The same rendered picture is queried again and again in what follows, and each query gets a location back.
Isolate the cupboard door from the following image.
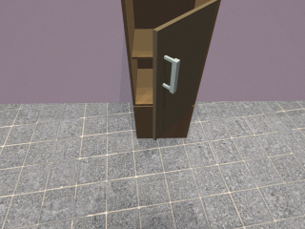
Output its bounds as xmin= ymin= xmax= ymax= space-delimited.
xmin=152 ymin=0 xmax=217 ymax=140

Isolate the handle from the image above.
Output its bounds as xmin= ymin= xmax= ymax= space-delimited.
xmin=162 ymin=55 xmax=180 ymax=94

